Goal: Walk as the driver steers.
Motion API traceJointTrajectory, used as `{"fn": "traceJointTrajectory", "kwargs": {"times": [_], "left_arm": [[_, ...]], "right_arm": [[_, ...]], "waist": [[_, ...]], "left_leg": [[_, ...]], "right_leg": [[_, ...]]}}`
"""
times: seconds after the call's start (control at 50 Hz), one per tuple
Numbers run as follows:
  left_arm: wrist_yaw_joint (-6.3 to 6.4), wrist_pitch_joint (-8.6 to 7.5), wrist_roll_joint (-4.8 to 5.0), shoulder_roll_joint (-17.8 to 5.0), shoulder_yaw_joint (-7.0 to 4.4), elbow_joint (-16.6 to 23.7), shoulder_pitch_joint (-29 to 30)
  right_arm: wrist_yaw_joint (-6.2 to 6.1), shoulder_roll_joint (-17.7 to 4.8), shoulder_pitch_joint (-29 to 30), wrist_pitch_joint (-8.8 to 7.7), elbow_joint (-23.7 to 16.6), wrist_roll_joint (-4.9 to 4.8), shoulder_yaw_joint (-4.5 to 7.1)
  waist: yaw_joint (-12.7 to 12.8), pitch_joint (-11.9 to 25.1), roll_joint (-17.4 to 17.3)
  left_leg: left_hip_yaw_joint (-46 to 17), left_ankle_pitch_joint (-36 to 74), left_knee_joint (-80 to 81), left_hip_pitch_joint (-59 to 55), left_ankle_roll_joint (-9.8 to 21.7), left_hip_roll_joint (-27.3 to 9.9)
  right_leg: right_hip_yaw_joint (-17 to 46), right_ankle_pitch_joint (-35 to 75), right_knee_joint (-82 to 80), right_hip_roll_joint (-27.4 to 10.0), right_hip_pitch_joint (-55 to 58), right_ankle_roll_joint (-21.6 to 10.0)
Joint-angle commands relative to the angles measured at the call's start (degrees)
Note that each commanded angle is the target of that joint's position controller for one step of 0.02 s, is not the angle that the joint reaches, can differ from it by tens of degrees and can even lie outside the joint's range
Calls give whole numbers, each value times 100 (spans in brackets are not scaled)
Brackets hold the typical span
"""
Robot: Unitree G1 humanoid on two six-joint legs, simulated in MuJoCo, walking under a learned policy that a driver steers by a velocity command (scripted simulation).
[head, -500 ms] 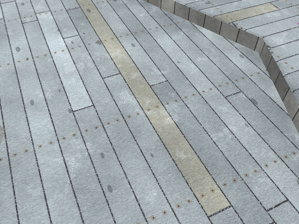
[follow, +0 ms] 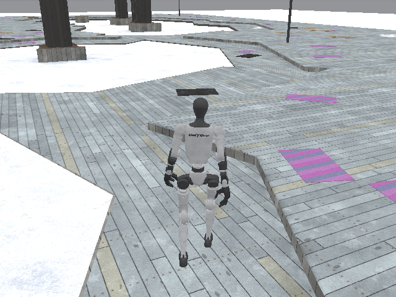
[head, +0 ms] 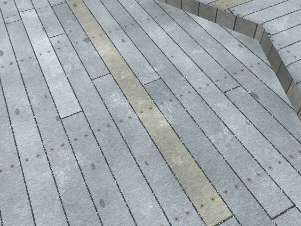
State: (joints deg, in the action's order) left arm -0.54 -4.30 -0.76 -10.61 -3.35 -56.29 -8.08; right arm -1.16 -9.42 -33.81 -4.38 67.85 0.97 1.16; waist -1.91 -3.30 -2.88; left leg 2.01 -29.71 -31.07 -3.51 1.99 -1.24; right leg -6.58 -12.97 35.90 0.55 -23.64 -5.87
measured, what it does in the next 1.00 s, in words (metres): walks ahead: left foot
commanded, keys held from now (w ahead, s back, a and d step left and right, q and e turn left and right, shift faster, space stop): w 1.00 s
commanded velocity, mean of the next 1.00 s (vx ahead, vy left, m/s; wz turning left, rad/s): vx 0.48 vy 0.00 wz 0.00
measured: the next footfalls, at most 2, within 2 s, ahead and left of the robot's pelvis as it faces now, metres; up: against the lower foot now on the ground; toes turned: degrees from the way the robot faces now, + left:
left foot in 0.52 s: +0.46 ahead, +0.08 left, +0.00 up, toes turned +4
right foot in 1.08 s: +0.77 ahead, -0.10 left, +0.00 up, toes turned -5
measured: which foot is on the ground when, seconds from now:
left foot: up 0.00-0.50, down 0.52-1.00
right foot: down 0.00-0.54, up 0.56-1.00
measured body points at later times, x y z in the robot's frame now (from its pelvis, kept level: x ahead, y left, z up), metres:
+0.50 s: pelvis +0.27 +0.00 +0.01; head +0.31 +0.00 +0.45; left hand +0.15 +0.21 -0.13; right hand +0.45 -0.21 -0.11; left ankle +0.42 +0.08 -0.71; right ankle +0.08 -0.09 -0.71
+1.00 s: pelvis +0.55 +0.00 +0.02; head +0.58 +0.00 +0.47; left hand +0.73 +0.20 -0.10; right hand +0.45 -0.22 -0.12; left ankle +0.42 +0.07 -0.72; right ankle +0.71 -0.12 -0.69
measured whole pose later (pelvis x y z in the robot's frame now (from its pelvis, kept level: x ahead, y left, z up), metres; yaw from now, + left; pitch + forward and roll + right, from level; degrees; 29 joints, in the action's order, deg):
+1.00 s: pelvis +0.55 +0.00 +0.02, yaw -1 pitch +1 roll +1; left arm -1.7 -2.6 -1.3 -9.8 -2.0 -51.0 -1.8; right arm -0.4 -8.5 -27.6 -6.1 61.9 1.2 2.0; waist -3.7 -3.4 1.6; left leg 5.2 -17.1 -9.8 -6.5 3.6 4.5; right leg -4.5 -2.1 35.0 -3.7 -33.1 -3.9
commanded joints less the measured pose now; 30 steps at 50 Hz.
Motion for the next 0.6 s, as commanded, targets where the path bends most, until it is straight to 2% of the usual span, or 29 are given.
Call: {"fn": "traceJointTrajectory", "kwargs": {"times": [0.02,0.04,0.06,0.08,0.12,0.14,0.18,0.24,0.3,0.34,0.4,0.44,0.46,0.48,0.5,0.52,0.54,0.56,0.58,0.6], "left_arm": [[59,79,-96,-1189,-325,-630,-3037],[66,119,-24,-1023,-262,-481,-2119],[39,89,13,-760,-179,-283,-1481],[9,30,7,-600,-111,-228,-1191],[38,-67,9,-296,19,-299,-1213],[62,-111,3,-284,42,-364,-1395],[93,-163,-2,-367,57,-452,-1687],[96,-183,-7,-376,97,-491,-2035],[98,-207,-4,-321,142,-497,-2252],[116,-231,1,-342,148,-522,-2402],[157,-244,-20,-414,132,-582,-2540],[183,-244,-51,-493,108,-589,-2453],[199,-243,-63,-561,89,-580,-2362],[209,-226,-85,-647,63,-582,-2293],[206,-190,-76,-703,45,-572,-2203],[186,-182,-26,-645,68,-514,-2182],[98,-170,237,-51,193,-338,-2705],[85,-163,169,-346,83,-361,-2632],[90,-145,83,-479,26,-151,-2017],[67,-177,38,-437,39,-50,-1639]], "right_arm": [[128,-149,129,-133,-616,-49,-6],[157,-312,608,-90,-803,29,45],[202,-340,948,-98,-932,57,56],[207,-256,974,-98,-932,42,72],[228,-141,671,19,-855,110,92],[244,-139,665,74,-869,110,110],[272,-235,1044,152,-1016,90,160],[310,-307,1980,189,-1332,83,193],[331,-236,2860,164,-1644,48,168],[341,-181,3250,148,-1778,21,142],[334,-232,3601,117,-1931,11,148],[304,-312,3530,76,-1961,19,184],[271,-378,3282,50,-1903,23,223],[227,-482,2773,17,-1755,24,285],[178,-585,1901,-29,-1460,34,361],[121,-840,993,-76,-1193,141,466],[84,-1476,230,-79,-1135,294,644],[174,-1398,533,9,-1129,114,635],[203,-1221,1236,19,-1210,9,566],[228,-831,1647,-21,-1268,-12,457]], "waist": [[1124,1089,1462],[648,286,853],[486,-177,482],[274,-333,289],[-20,-264,421],[-50,-256,474],[-59,-358,549],[113,-523,572],[283,-585,608],[373,-558,678],[430,-555,735],[318,-459,746],[181,-290,784],[-40,13,822],[-397,468,738],[-726,985,604],[-656,1923,-538],[-496,2191,-446],[-213,1269,-115],[-110,655,171]], "left_leg": [[-137,33,-4242,3772,299,579],[-512,546,-4600,4109,432,40],[-442,1109,-4364,4082,478,-186],[-424,1410,-4036,3815,469,-346],[-351,1526,-3594,3284,341,-448],[-258,1589,-3504,3260,295,-417],[-131,1818,-3225,3623,221,-444],[9,2299,-2615,4306,98,-498],[187,2720,-1601,4369,16,-387],[314,2927,-1004,4163,39,-256],[404,2886,-421,3962,201,-125],[452,2584,-167,3655,386,9],[505,2349,-95,3279,494,156],[537,2129,-23,2708,603,334],[603,2265,336,1765,714,497],[140,2209,434,363,885,25],[-2472,1440,649,-1515,1633,-1821],[-4144,1393,1486,-1502,1863,-2275],[-3266,1012,1622,-672,1620,-2024],[-2601,1305,1873,170,1443,-1826]], "right_leg": [[4844,-2263,-2675,-2383,3642,-1127],[4421,-3008,-2720,-2242,2799,-974],[3683,-2429,-2776,-2088,2036,-830],[2995,-1567,-2860,-1787,1597,-663],[2062,-443,-2897,-1384,1202,-468],[1823,1,-2895,-1315,1207,-483],[1504,462,-2985,-1229,1350,-517],[1303,858,-3117,-1202,1685,-567],[1009,1670,-3060,-1097,1914,-554],[857,2198,-2985,-1081,2097,-525],[772,2796,-2808,-1203,2568,-526],[688,3700,-2451,-1299,2898,-485],[617,4557,-2064,-1313,3017,-426],[558,5286,-1419,-1298,3095,-360],[441,5405,-401,-1165,2979,-271],[349,4255,890,-977,2077,-196],[15,1412,3330,-186,82,74],[704,-1434,4427,349,-761,37],[947,-955,4451,-75,-1177,-34],[926,-539,4103,-296,-1149,-42]]}}
Keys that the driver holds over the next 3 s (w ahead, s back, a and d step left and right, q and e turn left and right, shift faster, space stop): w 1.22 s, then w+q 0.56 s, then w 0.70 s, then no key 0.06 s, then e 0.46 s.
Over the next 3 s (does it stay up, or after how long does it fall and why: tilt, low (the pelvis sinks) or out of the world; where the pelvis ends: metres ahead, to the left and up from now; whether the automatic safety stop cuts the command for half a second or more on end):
stays up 1.47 0.16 0.02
